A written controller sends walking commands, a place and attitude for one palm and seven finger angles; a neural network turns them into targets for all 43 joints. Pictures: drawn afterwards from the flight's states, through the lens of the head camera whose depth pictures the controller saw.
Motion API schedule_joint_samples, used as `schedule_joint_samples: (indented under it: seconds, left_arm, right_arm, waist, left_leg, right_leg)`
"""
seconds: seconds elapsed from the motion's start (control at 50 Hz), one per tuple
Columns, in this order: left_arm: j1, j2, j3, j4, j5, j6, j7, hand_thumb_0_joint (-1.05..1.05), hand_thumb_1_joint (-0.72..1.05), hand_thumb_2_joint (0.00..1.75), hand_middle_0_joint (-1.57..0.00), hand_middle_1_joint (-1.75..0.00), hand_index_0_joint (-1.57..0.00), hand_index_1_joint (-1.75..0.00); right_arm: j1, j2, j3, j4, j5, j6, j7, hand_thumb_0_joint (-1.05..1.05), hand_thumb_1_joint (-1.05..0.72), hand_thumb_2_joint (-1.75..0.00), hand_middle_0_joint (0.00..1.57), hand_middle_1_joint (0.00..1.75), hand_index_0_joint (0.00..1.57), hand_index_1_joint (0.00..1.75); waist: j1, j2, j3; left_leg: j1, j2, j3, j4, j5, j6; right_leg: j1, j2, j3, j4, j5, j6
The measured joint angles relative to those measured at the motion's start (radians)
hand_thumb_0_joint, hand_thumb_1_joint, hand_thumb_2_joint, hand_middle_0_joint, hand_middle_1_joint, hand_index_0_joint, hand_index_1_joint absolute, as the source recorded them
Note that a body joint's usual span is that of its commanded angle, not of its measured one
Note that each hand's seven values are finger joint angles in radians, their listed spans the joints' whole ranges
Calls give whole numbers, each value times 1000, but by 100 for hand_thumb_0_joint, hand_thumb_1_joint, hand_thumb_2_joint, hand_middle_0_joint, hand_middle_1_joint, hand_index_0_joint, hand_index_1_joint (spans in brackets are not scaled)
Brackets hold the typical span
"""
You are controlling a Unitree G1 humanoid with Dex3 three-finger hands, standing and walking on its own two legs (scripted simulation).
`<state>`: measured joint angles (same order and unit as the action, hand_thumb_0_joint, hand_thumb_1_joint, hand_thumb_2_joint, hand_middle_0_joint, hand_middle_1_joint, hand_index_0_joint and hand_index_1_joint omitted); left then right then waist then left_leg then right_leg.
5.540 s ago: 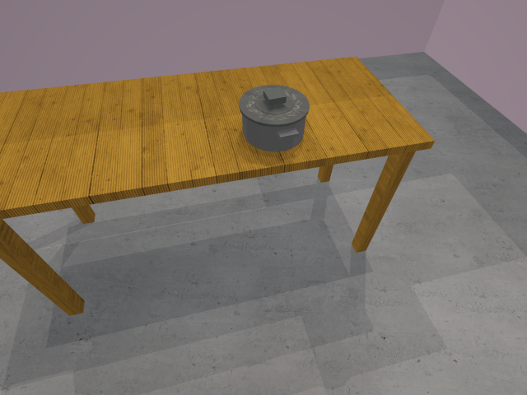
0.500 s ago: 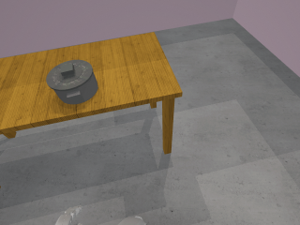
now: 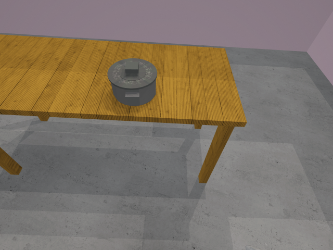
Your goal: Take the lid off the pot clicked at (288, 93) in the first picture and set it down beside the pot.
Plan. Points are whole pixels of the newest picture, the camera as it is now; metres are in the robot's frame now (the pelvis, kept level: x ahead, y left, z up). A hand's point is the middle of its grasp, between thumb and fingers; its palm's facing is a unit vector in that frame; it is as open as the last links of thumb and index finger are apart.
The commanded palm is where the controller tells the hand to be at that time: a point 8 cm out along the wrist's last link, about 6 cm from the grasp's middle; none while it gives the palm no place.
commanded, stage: take the last steps up to it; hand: left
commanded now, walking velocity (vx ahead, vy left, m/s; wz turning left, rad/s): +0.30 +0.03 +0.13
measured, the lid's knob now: (132, 67) +0.72 +0.21 +0.00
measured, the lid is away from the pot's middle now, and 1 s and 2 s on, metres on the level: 0.00 0.00 0.00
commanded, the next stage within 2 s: come to a stop and stand still in 0.62 s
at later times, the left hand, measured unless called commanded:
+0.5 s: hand out of the picture +0.04 +0.14 -0.15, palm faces +0.17 -0.97 -0.17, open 7.4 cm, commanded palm none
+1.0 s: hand (105, 191) +0.29 +0.22 -0.17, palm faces +0.07 -0.97 -0.25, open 7.3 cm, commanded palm none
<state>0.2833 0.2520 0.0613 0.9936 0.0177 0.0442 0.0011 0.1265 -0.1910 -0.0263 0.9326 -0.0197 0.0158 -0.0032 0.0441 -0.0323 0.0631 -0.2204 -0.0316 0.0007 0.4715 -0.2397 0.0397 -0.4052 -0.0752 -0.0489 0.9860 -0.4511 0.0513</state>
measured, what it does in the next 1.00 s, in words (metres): walks ahead: right foot, then left foot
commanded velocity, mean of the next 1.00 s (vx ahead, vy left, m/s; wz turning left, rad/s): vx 0.09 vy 0.01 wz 0.03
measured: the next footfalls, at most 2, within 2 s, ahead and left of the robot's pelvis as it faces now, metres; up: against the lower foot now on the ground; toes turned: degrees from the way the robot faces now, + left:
right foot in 0.18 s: +0.07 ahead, -0.11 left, +0.00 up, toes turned -3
left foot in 0.62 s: +0.26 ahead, +0.15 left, +0.00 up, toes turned +4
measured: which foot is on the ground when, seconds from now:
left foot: down 0.00-0.18, up 0.20-0.60, down 0.62-1.00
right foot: up 0.00-0.16, down 0.18-0.62, up 0.64-0.88, down 0.90-1.00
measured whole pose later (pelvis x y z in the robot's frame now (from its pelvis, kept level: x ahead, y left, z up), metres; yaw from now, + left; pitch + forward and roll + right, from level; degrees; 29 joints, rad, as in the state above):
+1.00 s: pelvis +0.25 +0.03 -0.01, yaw +3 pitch -1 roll +2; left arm 0.22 0.16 0.01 1.05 0.02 -0.02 0.03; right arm 0.20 -0.17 -0.04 1.07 -0.01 0.02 -0.03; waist -0.01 0.02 0.01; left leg -0.20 0.01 0.11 0.51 -0.29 0.00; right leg -0.31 -0.04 -0.05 0.60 -0.28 -0.03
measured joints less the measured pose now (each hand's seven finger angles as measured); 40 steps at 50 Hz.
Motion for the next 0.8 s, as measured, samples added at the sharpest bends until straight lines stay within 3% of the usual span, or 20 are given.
schedule_joint_samples:
  seconds: [0.16,0.18,0.24,0.28,0.34,0.42,0.5,0.6,0.66,0.72,0.76,0.8]
  left_arm:
    - [1,-48,-18,-13,6,-41,-17,1,91,90,-20,-30,-20,-29]
    - [7,-50,-19,-18,8,-54,-17,1,91,90,-20,-30,-20,-29]
    - [17,-82,-21,-13,7,-83,-6,1,91,90,-20,-30,-20,-29]
    - [49,-101,-22,-3,3,-97,2,1,91,90,-20,-30,-20,-29]
    - [95,-124,-24,30,0,-104,7,1,90,90,-20,-30,-20,-29]
    - [137,-147,-32,74,0,-117,7,1,90,90,-20,-30,-20,-29]
    - [160,-162,-37,108,3,-121,7,1,90,90,-20,-30,-21,-29]
    - [187,-157,-30,140,2,-110,9,1,90,90,-20,-30,-21,-30]
    - [173,-138,-24,157,-9,-87,11,1,90,90,-20,-30,-21,-30]
    - [114,-109,-16,149,-9,-69,14,1,90,90,-20,-30,-20,-29]
    - [70,-98,-10,126,-4,-66,13,1,91,90,-20,-30,-20,-29]
    - [27,-93,-10,95,-3,-64,16,1,91,90,-20,-30,-20,-29]
  right_arm:
    - [117,7,-7,57,-4,-14,2,1,-91,-90,20,30,20,30]
    - [137,8,-8,68,-1,-13,2,1,-91,-90,20,30,20,30]
    - [174,-5,-20,111,-2,6,8,1,-91,-90,20,30,20,30]
    - [184,-11,-27,133,-7,15,18,1,-91,-90,20,30,20,30]
    - [189,-15,-38,136,-10,8,27,1,-91,-90,20,30,20,30]
    - [175,-12,-44,126,-7,-3,31,1,-91,-90,20,30,19,30]
    - [129,-3,-40,119,-4,-9,35,1,-91,-90,20,30,19,30]
    - [58,16,-22,96,-4,-44,31,1,-91,-90,20,30,19,30]
    - [25,37,-16,76,-8,-75,11,1,-91,-90,20,30,19,30]
    - [30,61,-9,74,-4,-83,-6,0,-91,-90,20,30,19,30]
    - [42,58,-20,75,2,-87,-23,-1,-94,-90,20,30,20,30]
    - [52,45,-16,85,0,-80,-27,-1,-95,-90,20,30,20,30]
  waist:
    - [-36,51,-44]
    - [-37,49,-49]
    - [-31,85,-51]
    - [-28,87,-59]
    - [-40,78,-63]
    - [-44,60,-51]
    - [-23,44,-28]
    - [2,23,-4]
    - [-8,1,9]
    - [-11,-14,2]
    - [-14,-12,-12]
    - [-17,-5,-26]
  left_leg:
    - [25,-24,-20,-14,-19,-1]
    - [11,-29,-19,27,-51,-4]
    - [-90,-10,-20,291,-195,-3]
    - [-169,8,-2,447,-159,-7]
    - [-262,51,20,541,-52,-25]
    - [-328,98,32,494,29,-42]
    - [-324,109,55,337,51,-39]
    - [-197,67,98,103,69,-9]
    - [-168,55,102,137,22,-10]
    - [-122,45,118,119,-3,-8]
    - [-80,34,123,64,11,-7]
    - [-46,25,122,15,24,-4]
  right_leg:
    - [113,27,-22,-339,61,-23]
    - [148,30,-19,-414,71,-30]
    - [172,48,-46,-420,132,-82]
    - [211,50,-49,-469,136,-92]
    - [277,45,-54,-567,161,-85]
    - [347,35,-63,-652,170,-78]
    - [394,20,-67,-673,142,-58]
    - [411,-5,-60,-563,29,-22]
    - [259,-9,-12,-164,-81,-56]
    - [86,9,9,139,-66,-76]
    - [13,5,-2,142,-20,-71]
    - [-18,1,-10,33,16,-59]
